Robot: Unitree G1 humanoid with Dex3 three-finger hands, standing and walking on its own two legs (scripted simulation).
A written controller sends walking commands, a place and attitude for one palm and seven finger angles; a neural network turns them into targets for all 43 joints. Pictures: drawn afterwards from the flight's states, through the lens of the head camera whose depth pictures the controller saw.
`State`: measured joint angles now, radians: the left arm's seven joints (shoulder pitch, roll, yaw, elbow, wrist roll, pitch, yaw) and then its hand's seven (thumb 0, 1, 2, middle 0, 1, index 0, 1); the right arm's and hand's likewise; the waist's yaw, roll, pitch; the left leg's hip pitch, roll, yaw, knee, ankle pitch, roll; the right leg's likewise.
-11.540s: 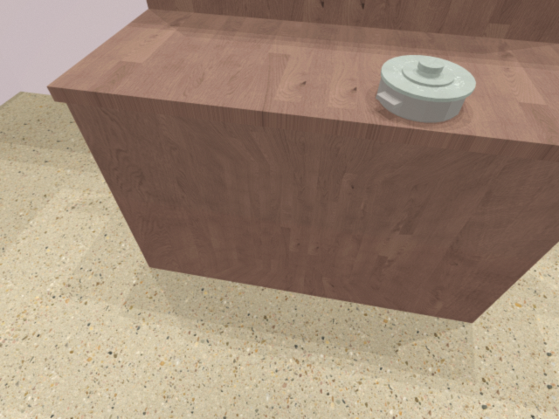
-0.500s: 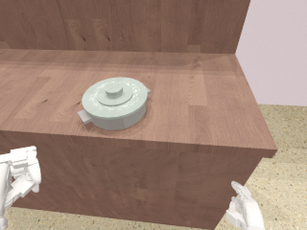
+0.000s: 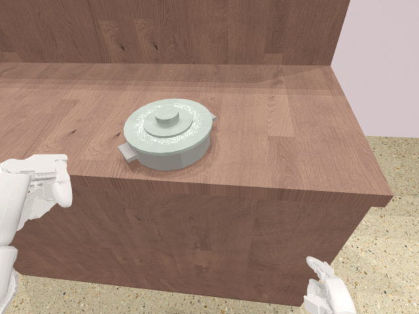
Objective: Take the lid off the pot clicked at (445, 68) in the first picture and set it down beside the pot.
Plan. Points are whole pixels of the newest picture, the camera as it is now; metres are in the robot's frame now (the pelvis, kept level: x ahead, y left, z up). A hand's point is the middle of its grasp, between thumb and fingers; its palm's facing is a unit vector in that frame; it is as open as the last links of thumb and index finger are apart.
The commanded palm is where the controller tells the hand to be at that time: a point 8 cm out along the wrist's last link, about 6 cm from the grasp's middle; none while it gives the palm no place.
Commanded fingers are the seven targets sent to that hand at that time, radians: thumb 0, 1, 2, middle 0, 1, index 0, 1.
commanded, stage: reach forward and open the fingers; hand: left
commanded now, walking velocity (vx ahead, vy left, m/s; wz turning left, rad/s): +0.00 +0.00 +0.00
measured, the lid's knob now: (166, 114) +0.47 +0.17 +0.16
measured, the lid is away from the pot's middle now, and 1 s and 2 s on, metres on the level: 0.00 0.00 0.00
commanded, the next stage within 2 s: move the open hand above the knob in 0.98 s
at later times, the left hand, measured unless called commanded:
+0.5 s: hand (41, 194) +0.21 +0.27 +0.20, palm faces -0.02 +0.01 -1.00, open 5.2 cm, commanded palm +0.18 +0.26 +0.27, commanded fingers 0.00 -0.16 1.57 -1.00 -0.36 -1.00 -0.36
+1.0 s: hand (52, 166) +0.25 +0.27 +0.22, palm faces -0.02 +0.01 -1.00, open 9.9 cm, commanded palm +0.21 +0.26 +0.29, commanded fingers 0.00 -0.40 1.71 -0.87 -0.08 -0.87 -0.08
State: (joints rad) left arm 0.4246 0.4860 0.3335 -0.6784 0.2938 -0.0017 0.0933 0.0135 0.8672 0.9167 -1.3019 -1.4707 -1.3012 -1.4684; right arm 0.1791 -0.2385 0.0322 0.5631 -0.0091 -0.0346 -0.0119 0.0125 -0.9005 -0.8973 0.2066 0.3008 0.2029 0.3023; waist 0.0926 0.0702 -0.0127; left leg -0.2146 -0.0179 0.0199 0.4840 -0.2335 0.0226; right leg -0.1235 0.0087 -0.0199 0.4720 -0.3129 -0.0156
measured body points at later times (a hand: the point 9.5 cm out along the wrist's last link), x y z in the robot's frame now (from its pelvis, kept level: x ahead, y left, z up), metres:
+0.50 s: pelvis -0.04 +0.01 +0.00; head -0.05 -0.05 +0.45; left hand +0.20 +0.27 +0.25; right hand +0.21 -0.18 -0.08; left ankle +0.02 +0.10 -0.74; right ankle -0.03 -0.11 -0.74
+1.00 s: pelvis -0.06 +0.01 +0.00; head -0.07 -0.03 +0.45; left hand +0.24 +0.27 +0.27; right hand +0.17 -0.20 -0.09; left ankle +0.02 +0.10 -0.74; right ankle -0.03 -0.11 -0.74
